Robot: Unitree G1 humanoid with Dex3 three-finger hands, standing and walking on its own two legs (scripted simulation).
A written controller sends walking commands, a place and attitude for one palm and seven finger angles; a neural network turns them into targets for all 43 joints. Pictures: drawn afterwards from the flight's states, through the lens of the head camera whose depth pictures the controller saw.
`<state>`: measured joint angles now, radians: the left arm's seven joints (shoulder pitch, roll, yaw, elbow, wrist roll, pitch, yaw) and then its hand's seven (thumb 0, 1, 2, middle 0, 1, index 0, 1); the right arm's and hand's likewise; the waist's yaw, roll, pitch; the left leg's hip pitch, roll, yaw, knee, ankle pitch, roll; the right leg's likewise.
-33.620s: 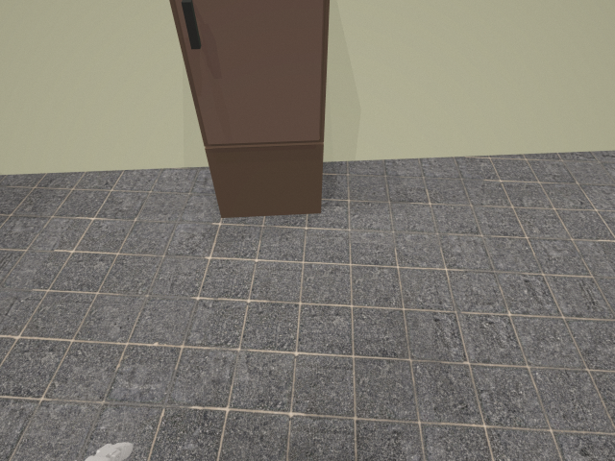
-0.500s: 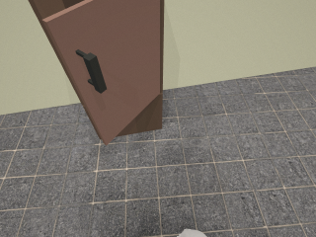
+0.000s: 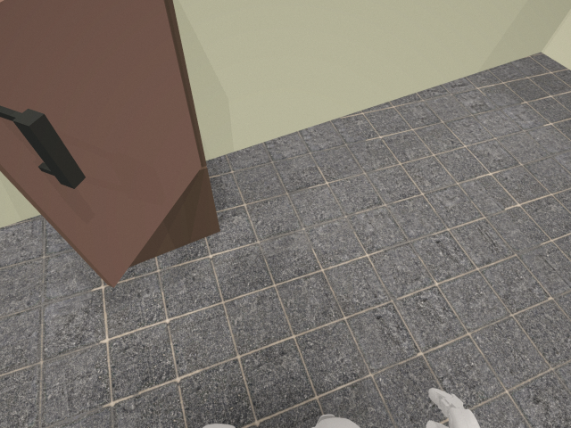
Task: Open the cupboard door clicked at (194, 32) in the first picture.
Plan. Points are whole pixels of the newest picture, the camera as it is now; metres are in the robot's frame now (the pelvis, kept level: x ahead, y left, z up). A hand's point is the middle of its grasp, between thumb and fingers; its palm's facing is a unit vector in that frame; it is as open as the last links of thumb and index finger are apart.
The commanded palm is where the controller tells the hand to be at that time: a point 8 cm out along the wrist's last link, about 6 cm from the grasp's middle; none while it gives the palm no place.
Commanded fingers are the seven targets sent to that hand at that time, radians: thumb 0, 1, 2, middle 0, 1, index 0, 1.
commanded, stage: walk to a spot facing it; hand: left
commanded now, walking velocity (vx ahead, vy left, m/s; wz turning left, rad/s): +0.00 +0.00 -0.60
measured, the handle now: (40, 147) +0.44 +0.40 +0.10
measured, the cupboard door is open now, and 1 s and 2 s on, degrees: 41 41 41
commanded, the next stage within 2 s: turn to face it in 1.98 s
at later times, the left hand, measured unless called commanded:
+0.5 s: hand out of the picture +0.13 +0.14 -0.16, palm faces -0.27 -0.93 -0.25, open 7.4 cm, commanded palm none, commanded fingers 0.00 0.90 0.90 -0.20 -0.30 -0.20 -0.30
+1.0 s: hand (294, 335) +0.28 +0.01 -0.15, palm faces -0.58 -0.78 -0.24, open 7.4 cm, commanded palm none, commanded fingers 0.00 0.90 0.90 -0.20 -0.30 -0.20 -0.30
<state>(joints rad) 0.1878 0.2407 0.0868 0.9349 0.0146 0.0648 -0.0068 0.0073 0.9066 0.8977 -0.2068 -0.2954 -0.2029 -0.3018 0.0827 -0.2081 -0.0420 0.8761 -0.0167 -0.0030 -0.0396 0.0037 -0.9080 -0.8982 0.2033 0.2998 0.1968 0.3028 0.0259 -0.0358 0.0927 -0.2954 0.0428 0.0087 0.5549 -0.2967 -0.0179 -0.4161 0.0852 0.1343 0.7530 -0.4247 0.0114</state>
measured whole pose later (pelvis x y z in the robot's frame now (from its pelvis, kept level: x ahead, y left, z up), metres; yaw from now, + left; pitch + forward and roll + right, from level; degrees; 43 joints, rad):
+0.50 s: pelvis +0.00 -0.03 +0.01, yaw -18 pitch +1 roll +1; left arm 0.19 0.23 0.06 0.91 0.03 0.05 0.00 0.01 0.91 0.90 -0.21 -0.30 -0.20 -0.30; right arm 0.16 -0.24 -0.06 0.90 -0.01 0.05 -0.02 0.01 -0.91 -0.90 0.20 0.30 0.19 0.30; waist 0.01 -0.03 0.11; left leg -0.44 0.05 0.04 0.88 -0.44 -0.06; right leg -0.32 0.04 0.10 0.52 -0.22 -0.03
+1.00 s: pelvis +0.05 -0.09 -0.01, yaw -36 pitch +1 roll -1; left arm 0.13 0.24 0.08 0.90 0.02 -0.02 -0.05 0.01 0.91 0.90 -0.20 -0.29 -0.20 -0.30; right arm 0.35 -0.26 -0.05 0.99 -0.03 0.02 0.00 0.01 -0.91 -0.90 0.20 0.30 0.20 0.30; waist -0.03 0.03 0.07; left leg -0.30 0.16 0.12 0.96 -0.52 -0.06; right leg -0.37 -0.02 -0.08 0.64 -0.27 -0.03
